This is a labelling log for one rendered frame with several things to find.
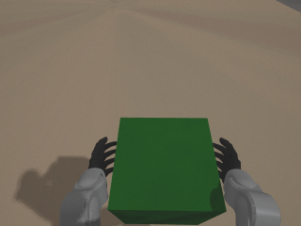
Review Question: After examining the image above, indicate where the robot left forearm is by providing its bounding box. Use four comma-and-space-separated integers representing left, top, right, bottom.
59, 168, 108, 226

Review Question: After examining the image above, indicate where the left robot hand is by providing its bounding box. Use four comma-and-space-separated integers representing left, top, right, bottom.
88, 137, 117, 177

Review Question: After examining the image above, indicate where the right robot hand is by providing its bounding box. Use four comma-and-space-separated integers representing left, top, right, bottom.
213, 137, 241, 184

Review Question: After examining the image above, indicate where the carton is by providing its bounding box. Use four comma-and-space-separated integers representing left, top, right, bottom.
107, 118, 227, 225

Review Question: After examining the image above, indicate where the robot right forearm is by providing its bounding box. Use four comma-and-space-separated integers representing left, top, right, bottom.
223, 169, 281, 226

